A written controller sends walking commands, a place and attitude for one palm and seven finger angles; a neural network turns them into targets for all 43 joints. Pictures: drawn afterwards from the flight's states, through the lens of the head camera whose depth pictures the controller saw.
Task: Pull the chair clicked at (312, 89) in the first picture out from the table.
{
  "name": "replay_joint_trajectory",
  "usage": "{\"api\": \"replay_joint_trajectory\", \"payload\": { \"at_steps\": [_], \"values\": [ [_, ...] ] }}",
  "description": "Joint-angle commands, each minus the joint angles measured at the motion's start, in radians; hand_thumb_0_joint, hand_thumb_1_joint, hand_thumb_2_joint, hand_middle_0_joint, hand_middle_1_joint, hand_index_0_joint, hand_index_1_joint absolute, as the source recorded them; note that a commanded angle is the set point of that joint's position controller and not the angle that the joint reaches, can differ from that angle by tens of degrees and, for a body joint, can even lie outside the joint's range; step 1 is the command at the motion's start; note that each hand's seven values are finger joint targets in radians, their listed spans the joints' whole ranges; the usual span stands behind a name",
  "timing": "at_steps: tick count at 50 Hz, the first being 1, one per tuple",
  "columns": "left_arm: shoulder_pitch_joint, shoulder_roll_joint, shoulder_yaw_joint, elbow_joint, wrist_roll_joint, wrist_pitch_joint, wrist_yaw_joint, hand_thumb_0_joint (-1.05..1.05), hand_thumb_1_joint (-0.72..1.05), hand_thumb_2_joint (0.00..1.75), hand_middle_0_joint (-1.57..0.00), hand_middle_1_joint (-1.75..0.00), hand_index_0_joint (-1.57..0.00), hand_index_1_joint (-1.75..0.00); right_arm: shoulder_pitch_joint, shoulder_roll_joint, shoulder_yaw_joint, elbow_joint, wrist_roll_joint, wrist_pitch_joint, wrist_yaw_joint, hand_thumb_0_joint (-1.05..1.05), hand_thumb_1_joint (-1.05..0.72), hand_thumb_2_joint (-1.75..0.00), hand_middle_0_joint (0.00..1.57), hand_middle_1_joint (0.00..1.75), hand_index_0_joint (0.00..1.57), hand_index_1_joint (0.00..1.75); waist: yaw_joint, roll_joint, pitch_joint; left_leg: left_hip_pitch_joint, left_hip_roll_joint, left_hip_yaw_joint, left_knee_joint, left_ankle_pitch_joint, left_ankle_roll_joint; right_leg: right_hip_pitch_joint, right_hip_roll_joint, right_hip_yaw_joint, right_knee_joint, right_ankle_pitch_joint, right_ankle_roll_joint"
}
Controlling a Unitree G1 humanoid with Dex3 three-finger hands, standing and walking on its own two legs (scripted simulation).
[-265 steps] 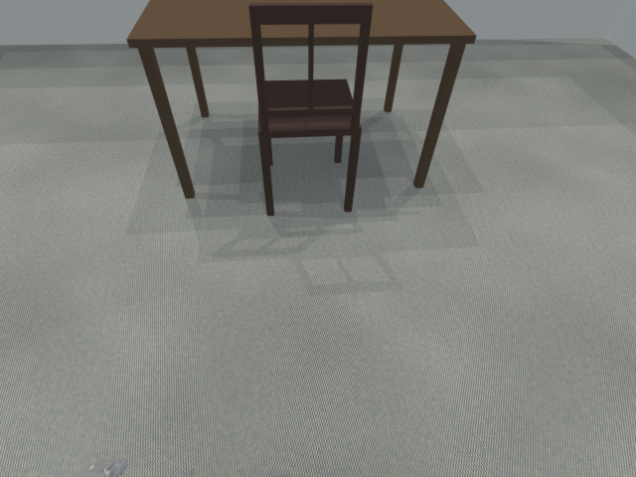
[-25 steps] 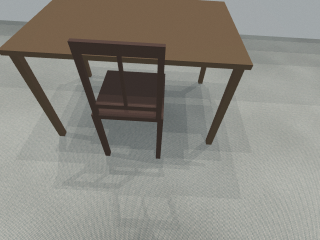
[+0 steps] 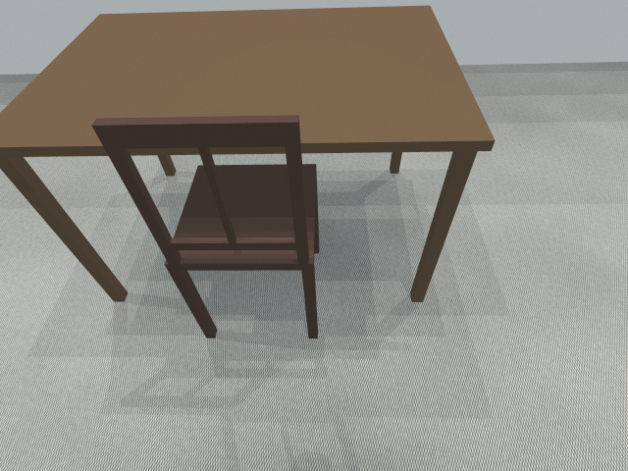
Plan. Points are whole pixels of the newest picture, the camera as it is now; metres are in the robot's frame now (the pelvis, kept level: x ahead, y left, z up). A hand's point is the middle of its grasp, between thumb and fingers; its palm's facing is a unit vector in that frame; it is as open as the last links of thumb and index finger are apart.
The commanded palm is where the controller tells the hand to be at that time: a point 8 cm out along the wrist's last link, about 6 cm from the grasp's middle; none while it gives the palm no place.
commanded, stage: take the last steps up to it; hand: left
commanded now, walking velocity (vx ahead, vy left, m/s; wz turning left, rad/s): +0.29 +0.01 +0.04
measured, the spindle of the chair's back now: (219, 198) +0.65 +0.24 -0.09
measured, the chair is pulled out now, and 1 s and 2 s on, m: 0.00 0.00 0.00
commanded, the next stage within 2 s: come to a stop and stand still in 0.34 s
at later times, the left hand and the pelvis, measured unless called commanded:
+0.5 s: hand out of the picture +0.11 +0.19 -0.18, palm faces +0.09 -0.99 -0.13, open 7.4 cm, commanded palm none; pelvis +0.16 +0.03 +0.00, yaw +0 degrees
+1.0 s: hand (214, 395) +0.25 +0.18 -0.14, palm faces +0.01 -0.96 -0.28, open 7.4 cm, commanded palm none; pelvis +0.19 -0.01 +0.01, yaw +0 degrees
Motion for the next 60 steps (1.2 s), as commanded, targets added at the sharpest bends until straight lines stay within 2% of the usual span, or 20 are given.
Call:
{"api": "replay_joint_trajectory", "payload": {
  "at_steps": [1,3,6,15,18,19,20,21,22,25,28,36,40,41,42,43,45,49,55,60],
  "values": [
    [0.184,0.170,0.042,0.006,-0.008,-0.001,0.038,0.00,0.90,0.90,-0.20,-0.30,-0.20,-0.30,-0.116,-0.097,-0.036,-0.123,-0.005,-0.029,0.013,0.00,-0.90,-0.90,0.20,0.30,0.20,0.30,0.075,-0.121,0.029,-0.482,0.084,-0.050,0.437,0.100,0.025,0.206,-0.348,0.500,-0.480,-0.338,-0.151],
    [0.134,0.097,0.025,-0.005,-0.004,-0.017,0.040,0.00,0.90,0.90,-0.20,-0.30,-0.20,-0.30,-0.070,-0.050,-0.033,-0.100,-0.013,-0.013,0.019,0.00,-0.90,-0.90,0.20,0.30,0.20,0.30,0.020,-0.069,0.037,-0.397,0.099,-0.029,0.378,0.203,-0.001,0.105,-0.267,0.301,-0.477,-0.099,-0.112],
    [0.140,0.089,0.016,0.010,-0.003,-0.027,0.039,0.00,0.90,0.90,-0.20,-0.30,-0.20,-0.30,-0.047,-0.034,-0.032,-0.096,-0.014,0.001,0.022,0.00,-0.90,-0.90,0.20,0.30,0.20,0.30,-0.005,-0.125,0.028,-0.377,0.099,0.007,0.277,0.249,-0.026,0.100,-0.223,0.177,-0.474,0.098,-0.111],
    [0.214,0.140,0.021,0.063,0.003,-0.024,0.039,0.00,0.90,0.90,-0.20,-0.30,-0.20,-0.30,-0.243,-0.042,-0.022,-0.169,-0.007,-0.022,0.035,0.00,-0.90,-0.90,0.20,0.30,0.20,0.30,0.046,-0.127,0.023,-0.305,0.065,0.067,-0.085,0.247,-0.021,0.222,-0.238,0.146,-0.381,0.329,-0.122],
    [0.193,0.136,0.023,0.071,-0.005,-0.013,0.042,0.00,0.90,0.90,-0.20,-0.30,-0.20,-0.30,-0.169,-0.062,-0.018,-0.146,-0.011,-0.034,0.024,0.00,-0.90,-0.90,0.20,0.30,0.20,0.30,0.000,-0.131,0.003,-0.121,0.019,0.097,-0.257,0.317,-0.009,0.208,-0.181,0.096,-0.245,0.387,-0.080],
    [0.201,0.114,0.018,0.075,-0.008,-0.009,0.042,0.00,0.90,0.90,-0.20,-0.30,-0.20,-0.30,-0.083,-0.094,-0.024,-0.116,-0.016,-0.042,0.016,0.00,-0.90,-0.90,0.20,0.30,0.20,0.30,-0.031,-0.056,-0.048,0.027,0.024,0.074,-0.323,0.380,0.001,0.170,-0.143,0.074,-0.091,0.390,-0.058],
    [0.231,0.078,0.013,0.063,-0.013,-0.003,0.038,0.00,0.90,0.90,-0.20,-0.30,-0.20,-0.30,0.011,-0.176,-0.042,-0.099,-0.025,-0.049,0.006,0.00,-0.90,-0.90,0.20,0.30,0.20,0.30,-0.053,0.107,-0.117,0.200,0.192,-0.116,-0.347,0.525,0.064,0.010,-0.053,0.018,0.122,0.128,-0.013],
    [0.243,0.039,0.005,0.045,-0.017,-0.006,0.035,0.00,0.90,0.90,-0.20,-0.30,-0.20,-0.30,0.077,-0.250,-0.054,-0.093,-0.020,-0.040,-0.002,0.00,-0.90,-0.90,0.20,0.30,0.20,0.30,-0.054,0.275,-0.169,0.289,0.385,-0.358,-0.434,0.675,0.172,-0.148,0.041,-0.020,0.370,-0.350,0.018],
    [0.204,0.060,0.007,0.037,-0.009,0.001,0.044,0.00,0.90,0.90,-0.20,-0.30,-0.20,-0.30,0.055,-0.231,-0.048,-0.089,-0.012,-0.033,-0.013,0.00,-0.90,-0.90,0.20,0.30,0.20,0.30,-0.057,0.227,-0.171,0.231,0.399,-0.374,-0.480,0.609,0.197,-0.177,0.027,0.076,0.503,-0.385,0.008],
    [0.168,0.025,-0.004,0.073,-0.018,0.022,0.047,0.00,0.90,0.90,-0.20,-0.30,-0.20,-0.30,-0.178,-0.093,-0.003,-0.132,-0.006,-0.038,-0.029,0.00,-0.90,-0.90,0.20,0.30,0.20,0.30,0.037,0.024,-0.020,-0.060,0.316,-0.158,-0.493,0.865,0.157,-0.072,-0.067,0.145,0.409,-0.226,0.049],
    [0.213,0.020,-0.013,0.094,-0.017,0.059,0.060,0.00,0.90,0.90,-0.20,-0.30,-0.20,-0.30,-0.205,-0.109,-0.008,-0.123,0.000,-0.026,-0.040,0.00,-0.90,-0.90,0.20,0.30,0.20,0.30,0.046,0.052,-0.098,0.008,0.278,-0.048,-0.448,1.100,0.125,0.027,-0.045,0.117,0.213,-0.163,0.081],
    [0.125,0.082,0.017,-0.001,-0.005,0.094,0.061,0.00,0.90,0.90,-0.20,-0.30,-0.20,-0.30,-0.235,-0.184,-0.059,-0.143,-0.011,0.025,-0.038,0.00,-0.90,-0.90,0.20,0.30,0.20,0.30,0.034,0.129,-0.083,0.025,0.302,-0.062,-0.391,1.014,0.127,-0.001,-0.015,0.101,0.151,-0.154,0.060],
    [0.146,0.109,0.021,-0.010,-0.001,0.073,0.061,0.00,0.90,0.90,-0.20,-0.30,-0.20,-0.30,-0.238,-0.166,-0.062,-0.152,-0.004,0.035,-0.023,0.00,-0.90,-0.90,0.20,0.30,0.20,0.30,0.059,0.050,-0.092,-0.044,0.212,-0.029,-0.285,0.700,0.043,0.157,-0.025,0.091,-0.155,0.140,0.058],
    [0.139,0.161,0.025,-0.015,0.006,0.061,0.066,0.00,0.90,0.90,-0.20,-0.30,-0.20,-0.30,-0.214,-0.125,-0.057,-0.157,0.004,0.035,-0.017,0.00,-0.90,-0.90,0.20,0.30,0.20,0.30,0.046,-0.092,-0.115,-0.105,0.111,0.034,-0.173,0.467,-0.019,0.206,-0.139,0.236,-0.212,0.402,0.025],
    [0.105,0.218,0.027,-0.021,0.007,0.051,0.065,0.00,0.90,0.90,-0.20,-0.30,-0.20,-0.30,-0.191,-0.077,-0.050,-0.168,0.009,0.040,-0.009,0.00,-0.90,-0.90,0.20,0.30,0.20,0.30,0.024,-0.220,-0.102,-0.187,0.007,0.082,-0.082,0.075,-0.060,0.211,-0.302,0.353,-0.230,0.663,-0.067],
    [0.119,0.234,0.028,-0.032,0.002,0.050,0.062,0.00,0.90,0.90,-0.20,-0.30,-0.20,-0.30,-0.218,-0.080,-0.050,-0.176,0.008,0.061,-0.013,0.00,-0.90,-0.90,0.20,0.30,0.20,0.30,0.058,-0.227,-0.125,-0.175,-0.006,0.014,0.052,-0.111,-0.058,0.157,-0.361,0.393,-0.266,0.692,-0.140],
    [0.045,0.210,0.027,-0.039,0.001,0.052,0.068,0.00,0.90,0.90,-0.20,-0.30,-0.20,-0.30,-0.202,-0.096,-0.054,-0.162,0.004,0.074,-0.017,0.00,-0.90,-0.90,0.20,0.30,0.20,0.30,0.029,-0.223,-0.092,-0.214,0.001,-0.049,0.204,-0.079,-0.059,0.134,-0.328,0.370,-0.265,0.637,-0.174],
    [0.021,0.210,0.034,-0.060,-0.001,0.051,0.069,0.00,0.90,0.90,-0.20,-0.30,-0.20,-0.30,-0.187,-0.114,-0.050,-0.148,0.001,0.072,-0.004,0.00,-0.90,-0.90,0.20,0.30,0.20,0.30,0.039,-0.162,-0.085,-0.267,0.006,-0.049,0.260,0.034,-0.082,0.178,-0.277,0.291,-0.266,0.506,-0.145],
    [0.067,0.225,0.045,-0.045,0.006,0.054,0.063,0.00,0.90,0.90,-0.20,-0.30,-0.20,-0.30,-0.210,-0.096,-0.038,-0.167,0.004,0.055,0.002,0.00,-0.90,-0.90,0.20,0.30,0.20,0.30,0.082,-0.188,-0.087,-0.201,0.008,-0.006,-0.023,0.022,-0.078,0.209,-0.266,0.329,-0.320,0.265,-0.146],
    [0.019,0.193,0.034,-0.024,-0.005,0.061,0.054,0.00,0.90,0.90,-0.20,-0.30,-0.20,-0.30,-0.076,-0.068,-0.018,-0.108,0.000,0.034,-0.003,0.00,-0.90,-0.90,0.20,0.30,0.20,0.30,0.023,-0.202,-0.097,0.059,-0.009,0.034,-0.373,0.205,-0.056,0.058,-0.164,0.262,-0.343,-0.110,-0.048]
  ]
}}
